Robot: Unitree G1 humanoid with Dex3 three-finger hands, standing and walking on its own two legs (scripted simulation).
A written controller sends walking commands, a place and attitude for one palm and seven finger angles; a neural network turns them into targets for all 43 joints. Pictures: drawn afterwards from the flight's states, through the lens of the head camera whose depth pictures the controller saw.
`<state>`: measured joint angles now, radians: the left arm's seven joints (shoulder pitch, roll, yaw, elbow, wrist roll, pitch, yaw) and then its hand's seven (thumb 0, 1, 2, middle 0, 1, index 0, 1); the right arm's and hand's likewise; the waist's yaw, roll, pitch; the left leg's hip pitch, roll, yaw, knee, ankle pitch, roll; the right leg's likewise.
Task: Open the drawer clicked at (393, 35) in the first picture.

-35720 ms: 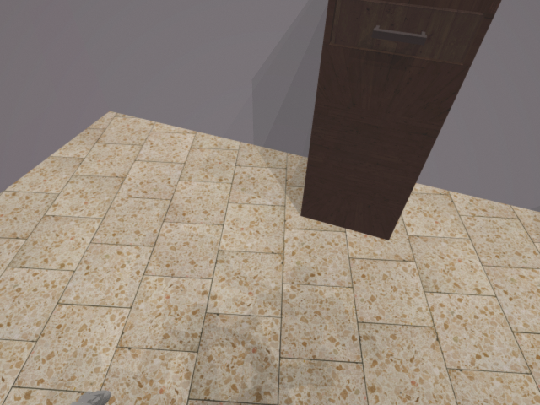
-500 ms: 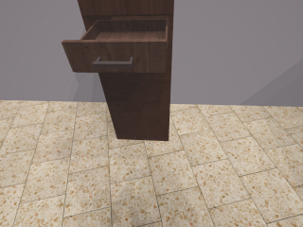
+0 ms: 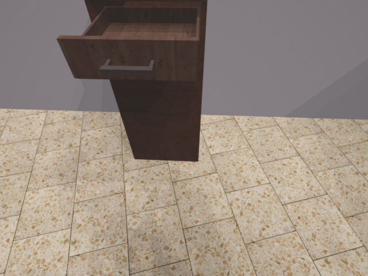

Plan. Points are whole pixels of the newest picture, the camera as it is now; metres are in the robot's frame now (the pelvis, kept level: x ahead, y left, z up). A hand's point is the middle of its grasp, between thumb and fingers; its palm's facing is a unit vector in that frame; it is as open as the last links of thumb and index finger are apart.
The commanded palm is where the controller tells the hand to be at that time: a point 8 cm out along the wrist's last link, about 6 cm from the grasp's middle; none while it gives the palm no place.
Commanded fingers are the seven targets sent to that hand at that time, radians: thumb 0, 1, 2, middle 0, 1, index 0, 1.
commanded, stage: look to check the result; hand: left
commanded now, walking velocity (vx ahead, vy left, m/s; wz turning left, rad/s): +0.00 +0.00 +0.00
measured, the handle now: (128, 67) +0.62 +0.18 +0.14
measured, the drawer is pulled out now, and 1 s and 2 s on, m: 0.29 0.29 0.29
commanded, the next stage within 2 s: stand and wait in 0.40 s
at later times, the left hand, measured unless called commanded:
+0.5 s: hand out of the picture +0.06 +0.18 -0.17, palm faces +0.02 -0.98 -0.21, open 7.3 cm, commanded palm none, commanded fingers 0.00 0.90 0.90 -0.20 -0.30 -0.20 -0.30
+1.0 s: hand out of the picture +0.07 +0.17 -0.17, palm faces +0.01 -0.97 -0.23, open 7.3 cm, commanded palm none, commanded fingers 0.00 0.90 0.90 -0.20 -0.30 -0.20 -0.30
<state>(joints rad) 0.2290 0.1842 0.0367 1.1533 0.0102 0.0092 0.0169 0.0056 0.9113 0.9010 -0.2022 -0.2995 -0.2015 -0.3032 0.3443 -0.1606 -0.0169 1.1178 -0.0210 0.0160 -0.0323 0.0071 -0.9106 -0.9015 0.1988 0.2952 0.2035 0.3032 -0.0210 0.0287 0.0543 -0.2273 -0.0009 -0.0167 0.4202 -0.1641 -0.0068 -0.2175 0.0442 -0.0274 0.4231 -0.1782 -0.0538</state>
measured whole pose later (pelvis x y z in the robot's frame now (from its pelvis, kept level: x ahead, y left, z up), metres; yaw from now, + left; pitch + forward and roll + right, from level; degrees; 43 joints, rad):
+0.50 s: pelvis +0.04 +0.00 +0.00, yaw +0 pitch -1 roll +0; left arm 0.20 0.16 0.01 1.16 0.01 -0.01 0.02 0.01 0.91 0.90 -0.20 -0.30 -0.20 -0.30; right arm 0.20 -0.18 0.00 1.11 -0.01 0.00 -0.04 0.01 -0.91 -0.90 0.20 0.30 0.20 0.30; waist 0.00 0.02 0.06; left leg -0.15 0.00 -0.01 0.37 -0.20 -0.01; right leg -0.15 0.04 -0.02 0.38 -0.21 -0.05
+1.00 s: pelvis +0.05 -0.01 +0.00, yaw -1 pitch -1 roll +0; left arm 0.22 0.16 0.01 1.16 0.01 -0.01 0.03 0.01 0.91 0.90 -0.20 -0.30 -0.20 -0.30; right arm 0.25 -0.17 0.00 1.14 -0.01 0.01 -0.04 0.01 -0.91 -0.90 0.20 0.30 0.20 0.30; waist -0.01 0.02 0.06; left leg -0.12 0.01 -0.01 0.35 -0.21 -0.02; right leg -0.12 0.06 -0.01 0.36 -0.22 -0.07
